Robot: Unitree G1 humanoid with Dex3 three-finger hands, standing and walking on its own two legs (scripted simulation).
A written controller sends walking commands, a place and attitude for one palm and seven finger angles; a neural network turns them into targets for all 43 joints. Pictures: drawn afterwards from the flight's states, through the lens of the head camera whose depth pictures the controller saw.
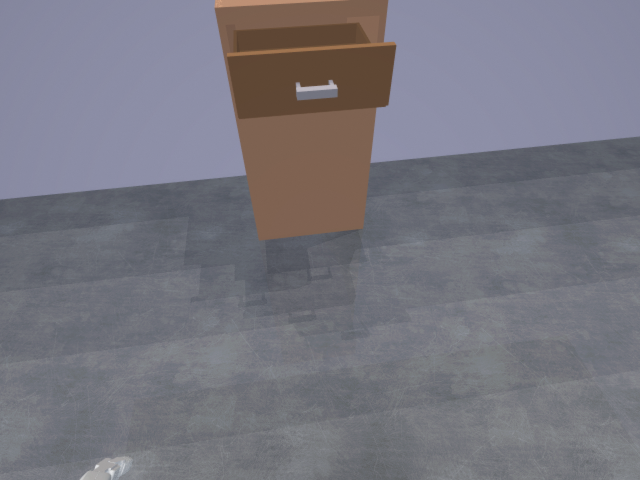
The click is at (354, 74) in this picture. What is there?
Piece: drawer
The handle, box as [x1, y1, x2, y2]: [296, 80, 337, 99]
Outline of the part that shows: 337,88 336,85 333,84 332,80 328,80 328,85 301,87 299,85 299,82 296,82 296,95 297,99 337,96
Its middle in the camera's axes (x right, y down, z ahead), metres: -0.01 -0.37 +0.96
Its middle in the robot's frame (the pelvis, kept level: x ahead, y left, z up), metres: +0.97 +0.06 +0.01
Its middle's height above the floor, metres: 0.78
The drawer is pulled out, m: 0.19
